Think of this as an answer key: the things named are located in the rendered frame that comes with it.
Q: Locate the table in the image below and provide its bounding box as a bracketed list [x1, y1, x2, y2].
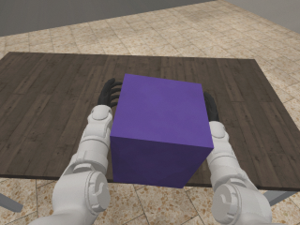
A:
[0, 52, 300, 213]

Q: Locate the left robot upper arm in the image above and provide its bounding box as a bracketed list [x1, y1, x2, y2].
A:
[28, 170, 111, 225]

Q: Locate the right robot upper arm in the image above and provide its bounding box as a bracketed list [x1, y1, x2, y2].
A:
[211, 183, 288, 225]

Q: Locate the robot right hand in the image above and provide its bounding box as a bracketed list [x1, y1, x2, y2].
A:
[203, 92, 219, 122]

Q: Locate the carton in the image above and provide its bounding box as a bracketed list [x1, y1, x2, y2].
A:
[110, 73, 215, 188]

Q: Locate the robot left hand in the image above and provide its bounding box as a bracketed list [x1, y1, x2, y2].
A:
[97, 78, 123, 108]

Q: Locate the left robot forearm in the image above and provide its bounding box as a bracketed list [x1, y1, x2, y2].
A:
[52, 105, 113, 209]

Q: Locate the right robot forearm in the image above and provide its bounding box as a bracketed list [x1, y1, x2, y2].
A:
[206, 121, 272, 222]

